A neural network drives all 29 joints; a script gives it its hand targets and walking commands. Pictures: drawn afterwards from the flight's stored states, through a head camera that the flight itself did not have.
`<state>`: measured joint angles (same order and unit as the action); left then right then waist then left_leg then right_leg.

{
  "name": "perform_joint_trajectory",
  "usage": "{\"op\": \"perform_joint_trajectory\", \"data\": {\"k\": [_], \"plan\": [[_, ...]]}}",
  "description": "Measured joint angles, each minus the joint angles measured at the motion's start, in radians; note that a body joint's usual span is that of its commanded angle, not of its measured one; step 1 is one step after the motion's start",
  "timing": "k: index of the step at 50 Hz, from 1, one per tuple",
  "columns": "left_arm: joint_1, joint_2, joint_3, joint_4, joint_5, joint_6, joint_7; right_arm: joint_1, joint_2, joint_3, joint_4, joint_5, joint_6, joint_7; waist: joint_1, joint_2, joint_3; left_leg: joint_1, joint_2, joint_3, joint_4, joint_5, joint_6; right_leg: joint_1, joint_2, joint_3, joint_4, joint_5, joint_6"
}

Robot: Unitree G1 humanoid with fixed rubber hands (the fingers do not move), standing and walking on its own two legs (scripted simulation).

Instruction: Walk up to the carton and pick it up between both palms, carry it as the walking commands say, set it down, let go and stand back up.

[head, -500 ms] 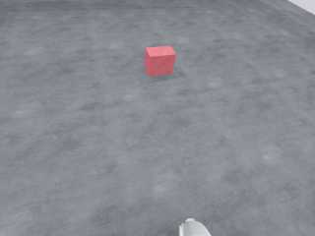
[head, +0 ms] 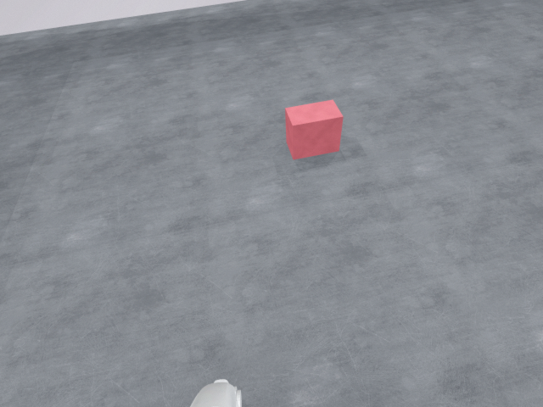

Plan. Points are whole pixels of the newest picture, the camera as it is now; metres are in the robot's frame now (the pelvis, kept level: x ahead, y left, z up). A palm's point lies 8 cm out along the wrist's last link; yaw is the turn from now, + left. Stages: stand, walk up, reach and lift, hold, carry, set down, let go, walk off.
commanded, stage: walk up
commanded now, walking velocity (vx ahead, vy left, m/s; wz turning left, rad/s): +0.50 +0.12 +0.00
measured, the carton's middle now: (312, 130) +1.58 -0.10 -0.67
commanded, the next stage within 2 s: none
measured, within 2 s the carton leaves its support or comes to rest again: neither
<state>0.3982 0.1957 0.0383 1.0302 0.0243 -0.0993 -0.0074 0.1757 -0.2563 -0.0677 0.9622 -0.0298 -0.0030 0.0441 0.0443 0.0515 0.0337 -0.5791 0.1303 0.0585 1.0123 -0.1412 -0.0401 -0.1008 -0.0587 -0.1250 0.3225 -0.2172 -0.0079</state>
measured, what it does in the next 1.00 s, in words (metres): walks ahead: left foot, then right foot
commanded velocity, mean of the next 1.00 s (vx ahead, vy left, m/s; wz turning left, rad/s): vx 0.50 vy -0.06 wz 0.00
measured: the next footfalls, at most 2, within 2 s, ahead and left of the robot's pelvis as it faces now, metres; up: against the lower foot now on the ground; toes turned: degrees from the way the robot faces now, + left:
left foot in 0.24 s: +0.27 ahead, +0.17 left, +0.00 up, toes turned +9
right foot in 0.76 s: +0.52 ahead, -0.15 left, +0.00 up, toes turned -8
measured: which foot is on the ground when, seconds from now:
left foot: up 0.00-0.22, down 0.24-0.76, up 0.78-1.00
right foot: down 0.00-0.24, up 0.26-0.74, down 0.76-1.00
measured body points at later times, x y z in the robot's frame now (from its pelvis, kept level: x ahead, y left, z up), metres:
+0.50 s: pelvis +0.24 +0.06 +0.00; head +0.26 +0.10 +0.45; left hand +0.31 +0.31 -0.16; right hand +0.19 -0.20 -0.12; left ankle +0.23 +0.17 -0.75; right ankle +0.28 -0.13 -0.66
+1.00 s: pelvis +0.48 -0.04 +0.00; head +0.50 -0.07 +0.45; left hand +0.48 +0.21 -0.13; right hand +0.55 -0.30 -0.16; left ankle +0.49 +0.12 -0.66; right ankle +0.48 -0.14 -0.75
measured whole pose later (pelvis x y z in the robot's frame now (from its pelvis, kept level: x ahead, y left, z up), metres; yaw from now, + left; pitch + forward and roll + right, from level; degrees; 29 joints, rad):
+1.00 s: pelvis +0.48 -0.04 +0.00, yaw +0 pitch +0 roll +2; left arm 0.34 0.19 0.04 1.01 0.02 -0.10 -0.01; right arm 0.22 -0.25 -0.07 0.99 -0.03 -0.02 0.03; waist 0.03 0.05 0.04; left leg -0.54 0.13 0.06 1.08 -0.19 -0.03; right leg -0.17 -0.05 -0.12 0.37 -0.20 -0.02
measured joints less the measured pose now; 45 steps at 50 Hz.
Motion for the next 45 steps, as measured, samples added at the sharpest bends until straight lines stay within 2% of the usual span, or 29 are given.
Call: {"op": "perform_joint_trajectory", "data": {"k": [5,10,12,14,16,19,24,29,32,35,37,38,39,41,43,45], "plan": [[0.082,-0.022,0.001,0.028,0.004,0.005,0.009,-0.102,0.018,0.01,-0.021,0.001,0.0,0.02,0.028,-0.013,0.018,0.005,-0.009,0.017,-0.26,0.088,-0.006,0.107,-0.013,0.002,-0.063,-0.036,0.029],[0.107,-0.015,0.004,0.055,0.005,0.02,0.012,-0.161,0.049,0.026,-0.038,-0.002,-0.023,0.011,0.041,-0.043,0.026,0.103,-0.027,0.063,-0.443,0.027,0.009,0.175,-0.026,-0.004,-0.03,-0.135,0.071],[0.112,-0.009,0.0,0.065,-0.002,0.027,0.015,-0.161,0.049,0.027,-0.035,-0.006,-0.045,-0.003,0.034,-0.053,0.021,0.158,-0.038,0.078,-0.481,0.017,0.029,0.137,-0.041,0.01,0.119,-0.228,0.07],[0.069,0.005,0.006,0.059,-0.002,0.04,0.015,-0.134,0.054,0.025,-0.025,-0.005,-0.056,-0.021,0.019,-0.075,0.029,0.143,-0.045,0.083,-0.401,-0.033,0.06,-0.004,-0.031,0.08,0.463,-0.271,0.04],[0.018,0.023,0.017,0.038,-0.002,0.044,0.008,-0.073,0.05,0.024,0.0,0.003,-0.058,-0.032,0.005,-0.082,0.026,0.182,-0.04,0.079,-0.414,-0.068,0.068,-0.14,-0.004,0.112,0.724,-0.202,0.021],[-0.057,0.048,0.03,0.008,0.0,0.051,-0.007,0.035,0.047,0.02,0.046,0.01,-0.066,-0.041,-0.026,-0.095,0.014,0.272,-0.039,0.078,-0.512,-0.058,0.06,-0.292,-0.019,0.105,0.834,-0.08,0.017],[-0.162,0.065,0.04,-0.035,0.007,0.086,-0.036,0.205,0.054,0.02,0.092,0.01,-0.078,-0.047,-0.073,-0.098,0.001,0.391,-0.031,0.075,-0.624,-0.062,0.045,-0.449,-0.052,0.1,0.738,0.057,0.037],[-0.243,0.051,0.03,-0.07,-0.001,0.103,-0.062,0.304,0.068,0.025,0.107,0.01,-0.075,-0.052,-0.119,-0.089,-0.004,0.487,-0.015,0.073,-0.688,-0.092,0.016,-0.493,-0.06,0.077,0.518,0.164,0.055],[-0.287,0.035,0.02,-0.087,-0.007,0.102,-0.073,0.331,0.073,0.026,0.113,0.011,-0.073,-0.053,-0.142,-0.081,-0.005,0.541,-0.004,0.075,-0.72,-0.114,-0.011,-0.469,-0.051,0.06,0.374,0.177,0.058],[-0.326,0.019,0.011,-0.101,-0.008,0.091,-0.074,0.344,0.067,0.021,0.117,0.009,-0.071,-0.054,-0.156,-0.069,-0.009,0.589,0.01,0.076,-0.732,-0.151,-0.044,-0.417,-0.036,0.041,0.261,0.134,0.054],[-0.341,0.011,0.007,-0.11,-0.003,0.071,-0.065,0.352,0.058,0.018,0.12,0.009,-0.067,-0.051,-0.155,-0.057,-0.015,0.598,0.023,0.075,-0.686,-0.208,-0.064,-0.359,-0.026,0.016,0.197,0.091,0.053],[-0.343,0.012,0.007,-0.113,0.0,0.058,-0.057,0.359,0.056,0.019,0.12,0.008,-0.065,-0.049,-0.151,-0.056,-0.019,0.582,0.03,0.068,-0.617,-0.257,-0.059,-0.323,-0.021,0.009,0.171,0.072,0.047],[-0.346,0.01,0.012,-0.11,0.006,0.043,-0.047,0.348,0.052,0.021,0.123,0.007,-0.063,-0.047,-0.139,-0.045,-0.015,0.535,0.047,0.056,-0.494,-0.303,-0.038,-0.332,-0.012,0.005,0.2,0.105,0.029],[-0.324,0.004,0.019,-0.104,0.009,0.028,-0.032,0.292,0.043,0.02,0.111,0.001,-0.058,-0.046,-0.117,-0.029,-0.004,0.389,0.03,-0.009,-0.162,-0.346,0.005,-0.341,-0.002,0.0,0.271,0.049,-0.006],[-0.271,0.002,0.018,-0.087,0.006,0.022,-0.023,0.23,0.03,0.012,0.089,-0.002,-0.058,-0.042,-0.096,-0.021,0.0,0.26,0.002,-0.021,0.065,-0.262,0.027,-0.29,-0.004,0.0,0.241,0.014,-0.019],[-0.21,0.001,0.014,-0.064,0.0,0.017,-0.018,0.167,0.015,0.006,0.07,0.0,-0.052,-0.034,-0.066,-0.01,0.003,0.171,0.0,-0.004,0.133,-0.17,0.028,-0.222,0.001,0.003,0.174,0.022,-0.015]]}}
